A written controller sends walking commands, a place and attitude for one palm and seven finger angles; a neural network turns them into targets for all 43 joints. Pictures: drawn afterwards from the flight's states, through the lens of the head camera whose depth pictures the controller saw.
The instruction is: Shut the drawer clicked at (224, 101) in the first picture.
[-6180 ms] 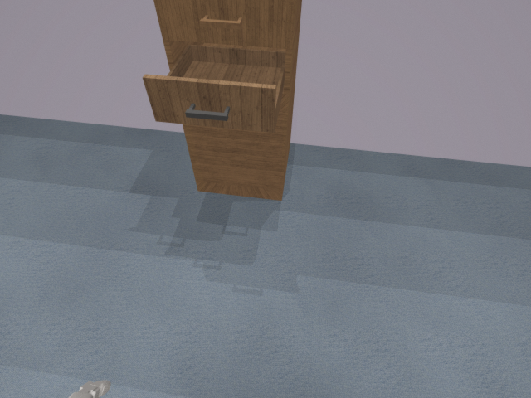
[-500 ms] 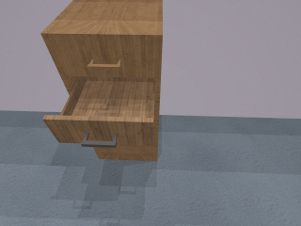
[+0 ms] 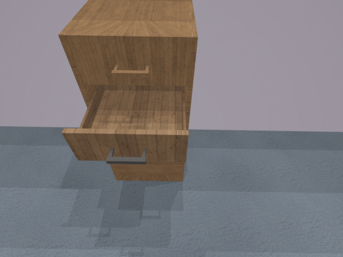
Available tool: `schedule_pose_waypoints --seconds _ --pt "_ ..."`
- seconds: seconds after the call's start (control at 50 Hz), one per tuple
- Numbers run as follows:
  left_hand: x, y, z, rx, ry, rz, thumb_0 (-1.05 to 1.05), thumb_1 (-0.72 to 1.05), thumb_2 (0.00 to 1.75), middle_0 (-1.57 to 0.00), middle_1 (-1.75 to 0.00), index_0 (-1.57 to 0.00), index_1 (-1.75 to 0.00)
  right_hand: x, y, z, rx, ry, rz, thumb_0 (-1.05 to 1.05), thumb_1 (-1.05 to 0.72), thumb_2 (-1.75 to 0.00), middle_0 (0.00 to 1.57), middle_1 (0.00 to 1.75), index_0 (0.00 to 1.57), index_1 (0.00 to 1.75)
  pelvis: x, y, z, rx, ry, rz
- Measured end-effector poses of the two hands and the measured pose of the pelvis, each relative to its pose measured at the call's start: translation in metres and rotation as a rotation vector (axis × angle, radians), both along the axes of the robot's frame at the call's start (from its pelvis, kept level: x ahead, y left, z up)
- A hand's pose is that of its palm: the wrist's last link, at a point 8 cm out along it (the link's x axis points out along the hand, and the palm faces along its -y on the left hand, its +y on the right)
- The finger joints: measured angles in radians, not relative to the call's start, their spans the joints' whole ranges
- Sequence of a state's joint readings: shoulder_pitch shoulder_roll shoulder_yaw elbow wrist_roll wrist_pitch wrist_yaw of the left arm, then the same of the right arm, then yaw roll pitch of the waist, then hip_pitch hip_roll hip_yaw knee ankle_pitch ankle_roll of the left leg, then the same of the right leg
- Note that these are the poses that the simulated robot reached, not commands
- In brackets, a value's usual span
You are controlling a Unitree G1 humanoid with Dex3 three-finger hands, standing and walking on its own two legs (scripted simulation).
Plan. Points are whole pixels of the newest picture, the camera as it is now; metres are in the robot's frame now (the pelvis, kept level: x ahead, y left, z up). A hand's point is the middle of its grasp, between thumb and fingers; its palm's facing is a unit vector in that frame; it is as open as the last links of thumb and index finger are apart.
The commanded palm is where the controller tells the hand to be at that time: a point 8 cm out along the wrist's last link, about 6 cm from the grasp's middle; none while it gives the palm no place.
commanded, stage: look again from close up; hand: left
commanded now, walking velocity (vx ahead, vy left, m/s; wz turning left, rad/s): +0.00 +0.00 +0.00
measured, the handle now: (127, 155) +0.43 +0.17 -0.09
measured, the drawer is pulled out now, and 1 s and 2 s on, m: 0.24 0.24 0.24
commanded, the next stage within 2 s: shuffle to correct the standing spot in 0.06 s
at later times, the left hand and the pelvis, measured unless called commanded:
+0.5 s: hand out of the picture +0.03 +0.14 -0.18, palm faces +0.00 -0.99 -0.17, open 7.3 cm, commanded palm none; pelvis +0.05 -0.02 -0.01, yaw -1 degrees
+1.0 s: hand out of the picture +0.09 +0.15 -0.17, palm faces +0.03 -0.97 -0.24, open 7.3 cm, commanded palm none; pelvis +0.07 -0.03 +0.00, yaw -1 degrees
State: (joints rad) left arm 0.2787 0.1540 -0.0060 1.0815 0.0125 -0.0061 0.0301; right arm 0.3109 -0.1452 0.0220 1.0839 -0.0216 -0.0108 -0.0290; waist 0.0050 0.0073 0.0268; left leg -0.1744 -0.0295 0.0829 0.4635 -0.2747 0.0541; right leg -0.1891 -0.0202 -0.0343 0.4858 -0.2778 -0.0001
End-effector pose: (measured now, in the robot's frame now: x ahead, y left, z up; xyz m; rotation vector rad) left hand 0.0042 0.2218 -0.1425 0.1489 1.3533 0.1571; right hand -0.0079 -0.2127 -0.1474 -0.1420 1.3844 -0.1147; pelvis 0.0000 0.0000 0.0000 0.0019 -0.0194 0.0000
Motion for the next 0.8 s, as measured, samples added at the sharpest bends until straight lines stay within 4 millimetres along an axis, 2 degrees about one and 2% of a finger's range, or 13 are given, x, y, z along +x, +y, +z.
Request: schedule_pose_waypoints --seconds 0.12,0.26,0.36,0.5,0.58,0.66,0.72,0.8 --pt "0.001 0.007 0.001 0.0 0.025 -0.007 0.0 0.91 0.9 -0.2 -0.3 -0.2 -0.3 -0.007 0.013 -0.001 0.017 0.036 -0.006 0.01 -0.91 -0.9 0.2 0.3 0.2 0.3 0.003 0.007 0.001 0.005 0.009 -0.003" --pt "-0.001 0.002 -0.003 -0.019 0.065 -0.006 0.0 0.91 0.9 -0.2 -0.3 -0.2 -0.3 -0.003 0.014 -0.001 0.008 0.051 -0.016 0.01 -0.91 -0.9 0.2 0.3 0.2 0.3 0.012 0.009 0.0 0.009 0.009 -0.011" --pt "0.003 -0.007 -0.008 -0.033 0.099 -0.018 0.0 0.91 0.9 -0.2 -0.3 -0.2 -0.3 0.004 0.005 -0.003 -0.004 0.057 -0.039 0.01 -0.91 -0.9 0.2 0.3 0.2 0.3 0.025 0.003 -0.004 0.023 0.012 -0.019" --pt "0.025 -0.027 -0.009 -0.028 0.092 -0.007 0.0 0.91 0.9 -0.2 -0.3 -0.2 -0.3 0.017 -0.019 -0.011 -0.007 0.087 -0.054 0.0 -0.91 -0.9 0.2 0.3 0.2 0.3 0.049 -0.017 -0.01 0.009 0.028 -0.015" --pt "0.026 -0.038 -0.012 -0.028 0.074 0.038 0.0 0.91 0.9 -0.2 -0.3 -0.2 -0.3 0.043 -0.031 -0.009 -0.019 0.097 -0.014 0.01 -0.91 -0.9 0.2 0.3 0.2 0.3 0.061 -0.027 -0.01 0.002 0.029 0.011" --pt "0.015 -0.049 -0.012 -0.053 0.134 0.059 0.0 0.91 0.9 -0.2 -0.3 -0.2 -0.3 0.092 -0.038 -0.003 -0.049 0.03 0.018 0.01 -0.92 -0.9 0.2 0.3 0.2 0.3 0.07 -0.026 -0.007 -0.001 0.02 0.003" --pt "0.01 -0.05 -0.018 -0.076 0.188 0.062 0.0 0.91 0.9 -0.2 -0.3 -0.2 -0.3 0.126 -0.041 -0.002 -0.075 -0.06 0.018 0.01 -0.93 -0.9 0.2 0.3 0.2 0.3 0.078 -0.022 -0.012 -0.004 0.006 -0.009" --pt "0.025 -0.043 -0.019 -0.058 0.191 0.056 0.0 0.91 0.9 -0.2 -0.3 -0.2 -0.3 0.153 -0.037 0.002 -0.072 -0.136 0.022 0.01 -0.92 -0.9 0.19 0.3 0.2 0.3 0.082 -0.021 -0.011 0.023 0.002 -0.032"
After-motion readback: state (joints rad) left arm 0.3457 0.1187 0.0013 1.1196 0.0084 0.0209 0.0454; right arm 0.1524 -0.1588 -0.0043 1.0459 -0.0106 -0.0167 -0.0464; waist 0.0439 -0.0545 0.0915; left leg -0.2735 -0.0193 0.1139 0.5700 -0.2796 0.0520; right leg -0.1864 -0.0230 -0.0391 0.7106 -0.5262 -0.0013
